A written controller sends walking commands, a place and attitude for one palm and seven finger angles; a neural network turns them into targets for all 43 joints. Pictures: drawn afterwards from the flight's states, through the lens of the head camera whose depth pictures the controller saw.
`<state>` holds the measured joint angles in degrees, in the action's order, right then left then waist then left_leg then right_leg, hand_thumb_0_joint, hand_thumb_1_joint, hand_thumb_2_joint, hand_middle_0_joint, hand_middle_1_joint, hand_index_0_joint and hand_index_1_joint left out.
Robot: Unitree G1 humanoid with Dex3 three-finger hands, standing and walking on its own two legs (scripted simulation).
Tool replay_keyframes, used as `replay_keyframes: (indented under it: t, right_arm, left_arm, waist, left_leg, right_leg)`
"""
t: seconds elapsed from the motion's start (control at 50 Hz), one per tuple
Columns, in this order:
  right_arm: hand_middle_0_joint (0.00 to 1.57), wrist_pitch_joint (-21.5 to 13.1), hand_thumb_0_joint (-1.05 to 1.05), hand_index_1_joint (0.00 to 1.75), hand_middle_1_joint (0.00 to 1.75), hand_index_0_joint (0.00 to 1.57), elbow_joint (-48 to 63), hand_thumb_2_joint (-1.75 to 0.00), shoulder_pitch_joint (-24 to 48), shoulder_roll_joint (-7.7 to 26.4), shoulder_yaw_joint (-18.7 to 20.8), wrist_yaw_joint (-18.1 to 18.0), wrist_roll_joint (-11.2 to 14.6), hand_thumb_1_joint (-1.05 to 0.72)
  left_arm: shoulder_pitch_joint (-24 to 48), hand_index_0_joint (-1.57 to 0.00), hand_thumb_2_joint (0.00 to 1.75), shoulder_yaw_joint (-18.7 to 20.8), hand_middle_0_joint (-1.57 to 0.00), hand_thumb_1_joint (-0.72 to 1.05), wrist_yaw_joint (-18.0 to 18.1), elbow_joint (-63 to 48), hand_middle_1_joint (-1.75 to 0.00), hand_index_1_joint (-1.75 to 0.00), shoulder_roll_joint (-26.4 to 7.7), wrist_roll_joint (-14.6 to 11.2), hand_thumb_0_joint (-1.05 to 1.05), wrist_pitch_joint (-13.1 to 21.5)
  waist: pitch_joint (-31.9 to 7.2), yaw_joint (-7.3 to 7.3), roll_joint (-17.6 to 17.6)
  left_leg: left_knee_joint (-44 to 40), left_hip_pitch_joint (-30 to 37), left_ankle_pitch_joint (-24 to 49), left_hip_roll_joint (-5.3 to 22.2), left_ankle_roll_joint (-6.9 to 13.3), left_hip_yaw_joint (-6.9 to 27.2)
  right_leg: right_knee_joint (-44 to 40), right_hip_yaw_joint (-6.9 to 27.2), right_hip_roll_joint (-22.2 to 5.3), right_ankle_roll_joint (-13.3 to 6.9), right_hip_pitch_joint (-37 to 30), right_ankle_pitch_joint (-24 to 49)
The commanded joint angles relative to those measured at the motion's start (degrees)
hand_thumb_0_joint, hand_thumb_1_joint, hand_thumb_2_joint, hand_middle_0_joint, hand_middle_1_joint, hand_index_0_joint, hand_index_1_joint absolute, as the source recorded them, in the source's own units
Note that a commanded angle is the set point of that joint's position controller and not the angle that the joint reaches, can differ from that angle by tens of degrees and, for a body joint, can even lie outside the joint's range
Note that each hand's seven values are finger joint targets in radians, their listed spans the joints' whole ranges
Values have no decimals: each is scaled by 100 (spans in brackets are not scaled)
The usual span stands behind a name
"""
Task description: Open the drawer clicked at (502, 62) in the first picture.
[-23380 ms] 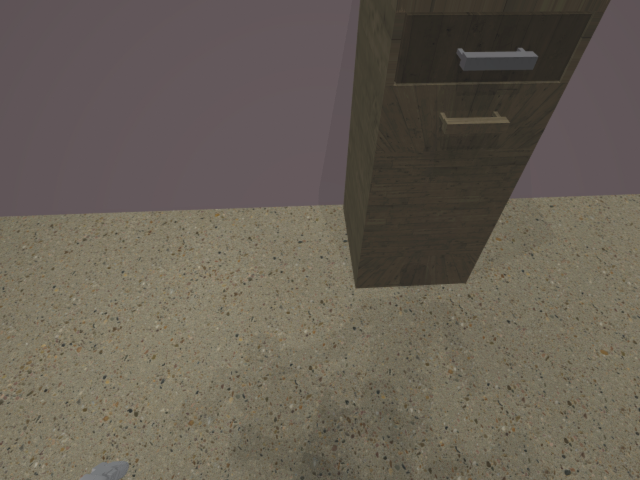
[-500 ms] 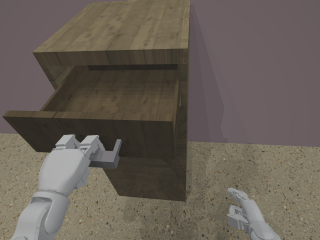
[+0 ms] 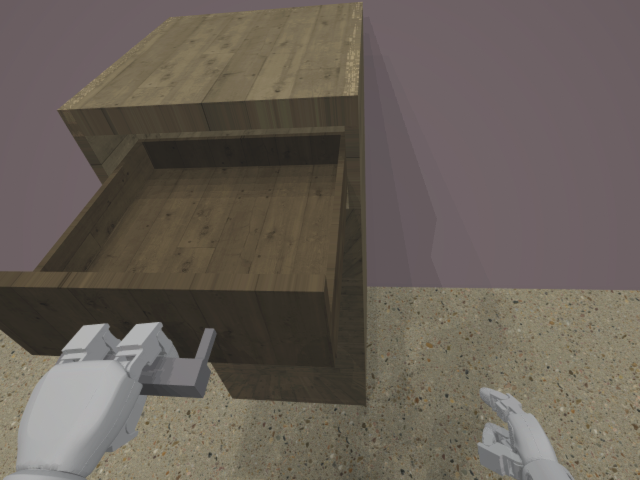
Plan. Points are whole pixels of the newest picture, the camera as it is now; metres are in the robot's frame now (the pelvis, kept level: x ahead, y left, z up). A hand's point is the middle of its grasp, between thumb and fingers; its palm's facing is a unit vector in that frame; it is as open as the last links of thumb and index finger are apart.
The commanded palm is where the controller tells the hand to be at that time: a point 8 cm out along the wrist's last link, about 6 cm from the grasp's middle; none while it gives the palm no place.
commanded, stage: pull the drawer open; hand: left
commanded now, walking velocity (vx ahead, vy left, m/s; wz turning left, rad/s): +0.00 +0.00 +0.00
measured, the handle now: (140, 354) +0.20 +0.21 +0.13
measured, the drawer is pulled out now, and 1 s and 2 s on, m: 0.29 0.30 0.30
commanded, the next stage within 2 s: open the thumb to release the handle in 0.30 s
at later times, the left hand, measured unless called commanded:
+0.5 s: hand (110, 419) +0.15 +0.23 +0.11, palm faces +0.10 -0.09 -0.99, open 6.3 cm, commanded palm +0.11 +0.22 +0.17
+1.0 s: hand (110, 417) +0.15 +0.22 +0.12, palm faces +0.11 -0.13 -0.99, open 13.1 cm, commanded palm +0.11 +0.21 +0.16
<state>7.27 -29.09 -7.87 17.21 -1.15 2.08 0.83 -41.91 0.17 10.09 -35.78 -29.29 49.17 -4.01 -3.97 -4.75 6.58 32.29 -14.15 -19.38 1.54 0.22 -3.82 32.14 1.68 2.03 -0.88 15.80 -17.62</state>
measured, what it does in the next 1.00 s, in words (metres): stands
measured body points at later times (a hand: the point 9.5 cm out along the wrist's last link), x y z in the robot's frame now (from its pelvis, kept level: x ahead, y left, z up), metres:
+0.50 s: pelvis -0.01 +0.00 +0.00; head -0.02 -0.04 +0.45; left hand +0.13 +0.23 +0.16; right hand +0.22 -0.20 -0.09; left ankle -0.03 +0.11 -0.73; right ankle -0.01 -0.11 -0.73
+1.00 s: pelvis -0.03 +0.00 +0.01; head -0.05 -0.04 +0.45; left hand +0.13 +0.23 +0.17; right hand +0.21 -0.17 -0.08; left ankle -0.03 +0.11 -0.73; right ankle -0.01 -0.11 -0.73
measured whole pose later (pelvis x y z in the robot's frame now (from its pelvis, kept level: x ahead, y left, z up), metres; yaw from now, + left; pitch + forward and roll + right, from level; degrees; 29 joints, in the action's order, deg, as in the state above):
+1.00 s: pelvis -0.03 +0.00 +0.01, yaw +3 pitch -3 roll +0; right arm 5.6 -33.3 -5.2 14.2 -2.6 0.5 -0.2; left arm -24.7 -3.5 3.3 -27.6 -26.0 52.7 -5.2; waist -0.3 -7.4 6.3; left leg 29.0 -10.6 -15.1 0.1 0.8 -1.4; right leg 28.1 -0.7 0.6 -0.6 10.9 -14.0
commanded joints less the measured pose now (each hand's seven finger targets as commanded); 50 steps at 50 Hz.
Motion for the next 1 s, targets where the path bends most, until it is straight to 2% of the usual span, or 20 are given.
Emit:
replay_keyframes:
  t: [0.0,0.04,0.1,0.22,0.3,0.36,0.38,0.4,0.42,0.48,0.5,0.58,0.6,0.64,0.78,0.8,0.86,0.92,0.96,0.98]
  right_arm:
    - [20,-315,0,30,30,20,1147,-90,1160,514,153,-49,20,-90]
    - [20,-295,0,30,30,20,1113,-90,1028,478,136,-51,-5,-90]
    - [20,-300,0,30,30,20,1162,-90,1144,512,132,-39,17,-90]
    - [20,-297,0,30,30,20,1099,-90,1017,447,119,-40,-12,-90]
    - [20,-329,0,30,30,20,1101,-90,1113,455,124,-49,13,-90]
    - [20,-315,0,30,30,20,1063,-90,998,462,145,-29,-16,-90]
    - [20,-263,0,30,30,20,666,-90,1060,398,140,-106,-131,-90]
    - [20,-348,0,30,30,20,733,-90,1176,294,182,-146,-109,-90]
    - [20,-394,0,30,30,20,712,-90,1020,295,216,-182,-130,-90]
    - [20,-448,0,30,30,20,676,-90,1054,294,226,-238,-86,-90]
    - [20,-472,0,30,30,20,701,-90,1210,299,190,-238,-45,-90]
    - [20,-418,0,30,30,20,604,-90,1160,260,110,-244,-100,-90]
    - [20,-431,0,30,30,20,614,-90,1317,252,82,-223,-56,-90]
    - [20,-404,0,30,30,20,576,-90,1229,242,71,-247,-90,-90]
    - [20,-421,0,30,30,20,608,-90,1243,240,51,-218,-113,-90]
    - [20,-445,0,30,30,20,683,-90,1438,238,26,-210,-55,-90]
    - [20,-426,0,30,30,20,573,-90,1262,191,39,-212,-131,-90]
    - [20,-442,0,30,30,20,576,-90,1312,187,19,-225,-122,-90]
    - [20,-448,0,30,30,20,547,-90,1288,189,63,-216,-123,-90]
    - [20,-474,0,30,30,20,553,-90,1244,120,78,-153,-132,-90]
  left_arm:
    - [-573,-40,90,1316,-40,90,414,-1444,-135,-135,-931,-50,0,-93]
    - [-646,-40,90,1260,-40,90,422,-1383,-135,-135,-872,-36,0,-57]
    - [-770,-40,90,1393,-40,90,464,-1506,-135,-135,-969,-66,0,-76]
    - [-653,-40,90,1369,-40,90,472,-1367,-135,-135,-900,-21,0,-52]
    - [-690,-40,90,1439,-40,90,492,-1335,-135,-135,-914,-30,0,-54]
    - [-525,-40,90,1313,-40,90,488,-1410,-135,-135,-878,7,0,-15]
    - [1530,-40,90,1251,-40,90,486,-1061,-135,-135,-970,263,0,-19]
    - [1615,-40,87,1250,-40,83,448,-978,-134,-134,-803,228,0,15]
    - [1502,-39,84,1291,-39,76,430,-820,-134,-134,-883,265,0,39]
    - [1477,-38,75,1082,-38,55,233,-645,-131,-131,-780,198,0,37]
    - [1386,-37,72,913,-37,48,134,-638,-130,-130,-627,140,0,-45]
    - [1777,-35,60,671,-35,20,-124,-404,-127,-127,-659,317,0,-140]
    - [1831,-35,57,641,-35,13,-200,-422,-127,-127,-596,283,0,-178]
    - [2033,-33,51,636,-33,-1,-276,-386,-125,-125,-713,318,0,-162]
    - [2144,-30,30,413,-30,-50,-404,-477,-120,-120,-529,316,0,-58]
    - [2104,-30,30,424,-30,-50,-414,-567,-120,-120,-505,265,0,-99]
    - [2324,-30,30,304,-30,-50,-433,-334,-120,-120,-448,364,0,-44]
    - [2581,-30,30,403,-30,-50,-438,-433,-120,-120,-587,413,0,-56]
    - [2549,-30,30,226,-30,-50,-446,-377,-120,-120,-418,415,0,-7]
    - [2039,-30,30,-184,-30,-50,-496,44,-120,-120,68,413,0,-9]
  waist:
    - [-567,-377,-342]
    - [-426,-369,-536]
    - [-501,-380,-316]
    - [-362,-382,-412]
    - [-450,-400,-255]
    - [-411,-368,-376]
    - [-9,29,-486]
    - [48,-74,-467]
    - [-209,-158,-322]
    - [-559,-230,-491]
    - [-645,-219,-299]
    - [-220,-210,-610]
    - [-165,-180,-492]
    - [-171,-207,-511]
    - [-172,-224,-456]
    - [-203,-219,-246]
    - [31,-195,-572]
    - [-250,-224,-382]
    - [-145,-203,-333]
    - [115,-206,-515]
  left_leg:
    - [-197,289,1935,43,-2,137]
    - [-222,196,1960,50,3,111]
    - [-177,300,2057,66,-21,145]
    - [-225,256,1876,67,-16,138]
    - [-212,336,2078,69,-25,178]
    - [-220,259,2197,68,-18,166]
    - [-217,202,1715,-62,-1,292]
    - [-217,365,1412,-43,29,331]
    - [-249,469,1313,-50,52,284]
    - [-345,498,1625,-111,50,246]
    - [-357,586,1668,-110,38,272]
    - [-510,419,1650,-92,54,224]
    - [-532,469,1555,-63,38,291]
    - [-624,427,1457,-64,45,231]
    - [-728,500,1381,-75,42,215]
    - [-729,532,1253,-37,38,255]
    - [-787,458,1185,-78,51,222]
    - [-815,514,1078,-88,58,222]
    - [-804,556,1193,-104,54,220]
    - [-784,465,1231,-131,49,203]
  right_leg:
    - [-535,186,-232,54,-341,1514]
    - [-505,72,-262,80,-353,1563]
    - [-516,227,-239,55,-351,1663]
    - [-544,101,-244,55,-266,1372]
    - [-524,176,-209,30,-373,1675]
    - [-473,75,-252,65,-354,1795]
    - [-528,88,-195,19,178,1430]
    - [-647,135,-141,-28,229,963]
    - [-673,73,-194,-23,158,744]
    - [-644,-48,-212,7,-243,1227]
    - [-640,10,-184,-15,-293,1263]
    - [-738,-160,-212,17,-276,1160]
    - [-778,-80,-160,-24,-253,1040]
    - [-822,-190,-200,2,-343,867]
    - [-953,-221,-192,10,-398,748]
    - [-967,-156,-141,-19,-382,617]
    - [-1025,-247,-177,-5,-301,461]
    - [-1017,-210,-197,-23,-425,348]
    - [-1029,-205,-177,-34,-375,466]
    - [-969,-287,-145,-34,-256,495]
